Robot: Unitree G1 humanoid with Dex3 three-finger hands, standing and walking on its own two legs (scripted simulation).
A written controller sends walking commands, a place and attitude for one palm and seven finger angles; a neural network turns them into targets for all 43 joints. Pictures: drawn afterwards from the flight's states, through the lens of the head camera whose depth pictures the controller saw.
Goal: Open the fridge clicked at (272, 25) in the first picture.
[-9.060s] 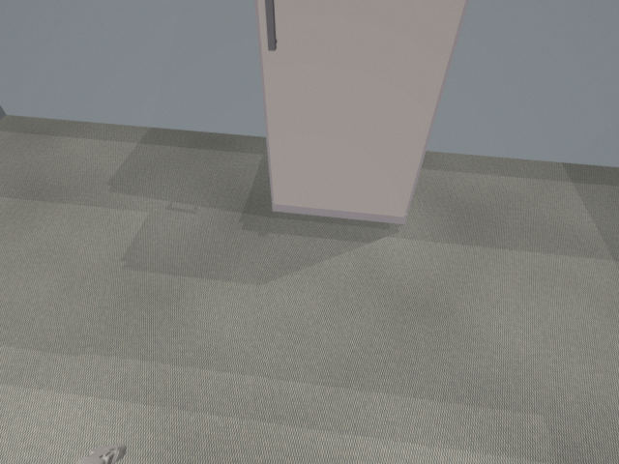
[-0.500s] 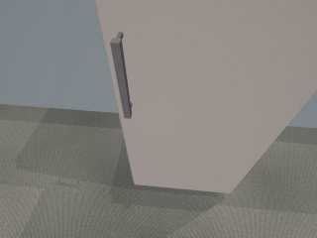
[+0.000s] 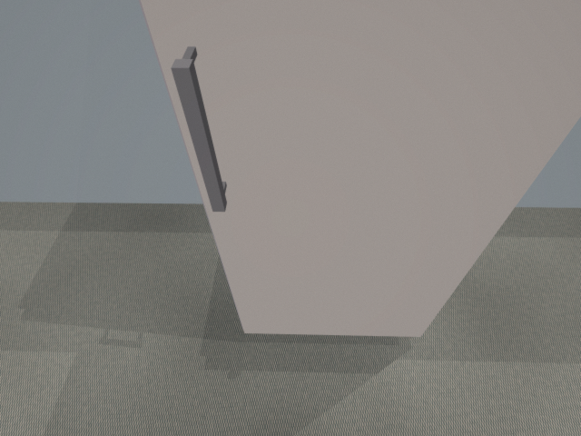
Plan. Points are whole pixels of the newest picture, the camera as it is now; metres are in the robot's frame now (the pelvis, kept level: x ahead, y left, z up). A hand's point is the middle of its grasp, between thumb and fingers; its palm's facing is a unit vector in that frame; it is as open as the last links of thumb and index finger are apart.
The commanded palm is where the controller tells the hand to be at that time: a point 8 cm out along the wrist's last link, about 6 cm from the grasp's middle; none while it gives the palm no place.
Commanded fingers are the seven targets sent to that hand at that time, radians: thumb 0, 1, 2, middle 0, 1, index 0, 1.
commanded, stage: come to a stop and stand still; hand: left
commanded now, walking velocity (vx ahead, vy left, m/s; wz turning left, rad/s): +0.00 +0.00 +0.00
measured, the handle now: (207, 140) +0.48 +0.15 +0.15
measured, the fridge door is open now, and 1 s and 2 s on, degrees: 0 0 0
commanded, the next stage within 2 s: look again from close up in 1.16 s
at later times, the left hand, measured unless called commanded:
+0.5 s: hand out of the picture -0.02 +0.21 -0.17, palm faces +0.01 -0.98 -0.19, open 7.4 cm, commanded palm none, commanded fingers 0.00 0.90 0.90 -0.20 -0.30 -0.20 -0.30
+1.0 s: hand out of the picture +0.00 +0.22 -0.16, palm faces +0.01 -0.98 -0.21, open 7.4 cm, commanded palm none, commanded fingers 0.00 0.90 0.90 -0.20 -0.30 -0.20 -0.30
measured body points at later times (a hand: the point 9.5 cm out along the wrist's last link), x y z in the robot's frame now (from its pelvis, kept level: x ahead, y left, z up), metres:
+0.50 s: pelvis -0.03 +0.03 +0.01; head -0.01 +0.05 +0.46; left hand -0.02 +0.26 -0.15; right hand -0.02 -0.20 -0.14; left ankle +0.03 +0.11 -0.73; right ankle -0.04 -0.10 -0.73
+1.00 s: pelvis -0.01 +0.03 +0.01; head +0.00 +0.05 +0.46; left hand +0.00 +0.27 -0.15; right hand +0.06 -0.21 -0.13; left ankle +0.03 +0.11 -0.73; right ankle -0.04 -0.10 -0.73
